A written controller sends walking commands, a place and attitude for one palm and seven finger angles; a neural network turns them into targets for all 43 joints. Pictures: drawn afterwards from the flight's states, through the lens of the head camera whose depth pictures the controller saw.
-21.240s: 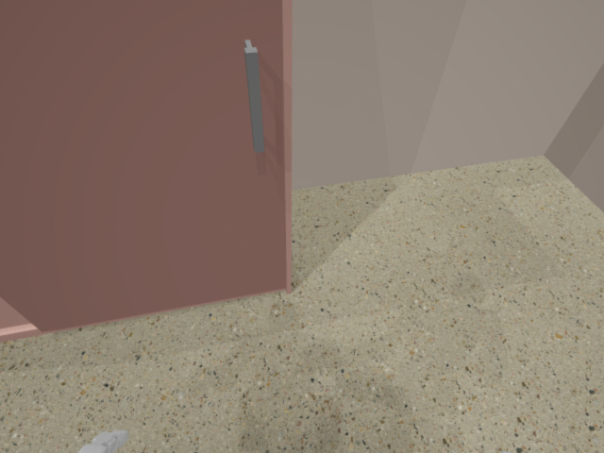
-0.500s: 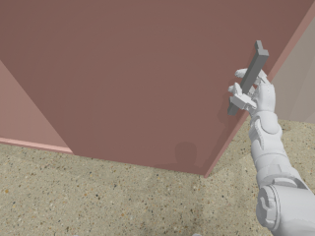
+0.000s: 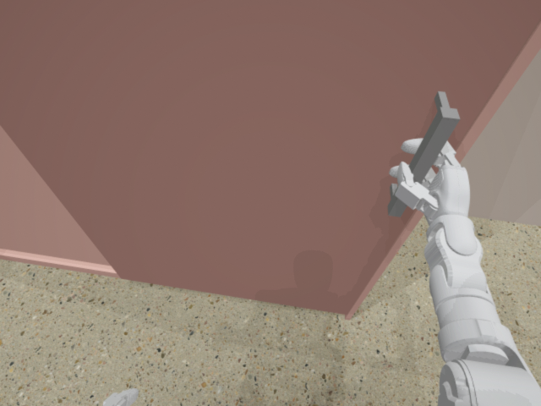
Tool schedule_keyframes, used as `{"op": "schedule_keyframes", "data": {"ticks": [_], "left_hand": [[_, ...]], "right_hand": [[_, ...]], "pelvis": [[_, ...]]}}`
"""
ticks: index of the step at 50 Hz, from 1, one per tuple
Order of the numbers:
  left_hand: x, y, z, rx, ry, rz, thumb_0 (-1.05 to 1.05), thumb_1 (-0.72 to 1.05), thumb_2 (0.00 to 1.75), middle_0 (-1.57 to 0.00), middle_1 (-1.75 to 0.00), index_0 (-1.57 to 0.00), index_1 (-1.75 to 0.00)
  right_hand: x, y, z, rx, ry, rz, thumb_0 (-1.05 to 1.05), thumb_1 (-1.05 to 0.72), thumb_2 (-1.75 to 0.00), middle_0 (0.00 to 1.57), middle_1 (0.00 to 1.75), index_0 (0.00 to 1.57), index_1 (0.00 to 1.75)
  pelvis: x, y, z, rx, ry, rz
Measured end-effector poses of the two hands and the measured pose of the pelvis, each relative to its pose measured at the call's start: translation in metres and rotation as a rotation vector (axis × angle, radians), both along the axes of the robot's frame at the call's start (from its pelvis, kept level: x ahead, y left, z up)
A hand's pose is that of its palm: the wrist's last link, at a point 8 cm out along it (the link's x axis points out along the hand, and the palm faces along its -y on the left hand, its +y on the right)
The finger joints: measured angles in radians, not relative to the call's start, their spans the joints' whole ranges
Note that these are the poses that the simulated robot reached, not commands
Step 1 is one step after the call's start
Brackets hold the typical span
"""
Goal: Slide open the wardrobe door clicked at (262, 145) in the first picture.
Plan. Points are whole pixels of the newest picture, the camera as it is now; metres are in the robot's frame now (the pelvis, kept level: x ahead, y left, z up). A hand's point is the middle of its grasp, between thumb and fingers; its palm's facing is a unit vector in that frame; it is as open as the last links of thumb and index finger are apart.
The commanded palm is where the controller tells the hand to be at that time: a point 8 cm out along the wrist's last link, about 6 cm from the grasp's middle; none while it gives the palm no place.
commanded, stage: tug the door sideways, standing still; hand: right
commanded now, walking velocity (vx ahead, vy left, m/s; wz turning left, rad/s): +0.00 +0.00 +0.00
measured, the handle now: (415, 160) +0.49 -0.16 +0.11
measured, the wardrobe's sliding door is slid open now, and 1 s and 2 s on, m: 0.00 0.00 0.02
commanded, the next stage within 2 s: step sideways, sliding the door along in 0.88 s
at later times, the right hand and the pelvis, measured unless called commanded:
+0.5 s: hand (400, 184) +0.44 -0.13 +0.10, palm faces +0.10 +1.00 -0.02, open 5.7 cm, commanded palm +0.41 -0.12 +0.11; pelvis -0.02 +0.00 -0.01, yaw -3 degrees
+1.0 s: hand (400, 185) +0.43 -0.13 +0.10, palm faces +0.08 +1.00 -0.03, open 5.8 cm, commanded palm +0.42 -0.16 +0.11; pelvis -0.02 -0.01 -0.01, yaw -4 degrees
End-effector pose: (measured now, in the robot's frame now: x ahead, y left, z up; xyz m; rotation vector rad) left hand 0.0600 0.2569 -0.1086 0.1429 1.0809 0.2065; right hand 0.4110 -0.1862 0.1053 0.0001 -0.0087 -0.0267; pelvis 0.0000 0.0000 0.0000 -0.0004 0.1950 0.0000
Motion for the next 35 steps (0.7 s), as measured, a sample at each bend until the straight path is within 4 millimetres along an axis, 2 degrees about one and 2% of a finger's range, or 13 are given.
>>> {"op": "schedule_keyframes", "data": {"ticks": [6, 12, 28, 35], "left_hand": [[0.014, -0.001, -0.003, 0.009, 0.013, -0.046, 0.01, 0.91, 0.9, -0.2, -0.3, -0.2, -0.3], [0.016, -0.005, -0.007, 0.002, 0.017, -0.074, 0.01, 0.91, 0.9, -0.2, -0.3, -0.2, -0.3], [-0.024, -0.012, -0.017, -0.022, 0.089, -0.088, 0.01, 0.91, 0.9, -0.2, -0.3, -0.2, -0.3], [-0.03, -0.014, -0.017, -0.016, 0.102, -0.096, 0.01, 0.91, 0.9, -0.2, -0.3, -0.2, -0.3]], "right_hand": [[0.001, 0.0, 0.0, -0.003, -0.003, -0.004, 0.0, -0.72, -0.81, 0.38, 1.4, 0.37, 1.4], [0.001, 0.002, 0.0, -0.004, 0.001, -0.031, 0.0, -0.72, -0.84, 0.38, 1.4, 0.37, 1.4], [-0.002, 0.007, 0.0, -0.027, -0.001, -0.074, 0.0, -0.77, -0.82, 0.32, 1.4, 0.27, 1.4], [-0.002, 0.007, 0.0, -0.032, -0.006, -0.066, 0.0, -0.78, -0.81, 0.32, 1.4, 0.26, 1.4]], "pelvis": [[0.0, 0.0, -0.001, 0.005, 0.0, -0.028], [-0.005, -0.001, -0.004, 0.009, 0.01, -0.044], [-0.018, -0.003, -0.008, 0.02, 0.011, -0.066], [-0.018, -0.006, -0.008, 0.024, 0.015, -0.071]]}}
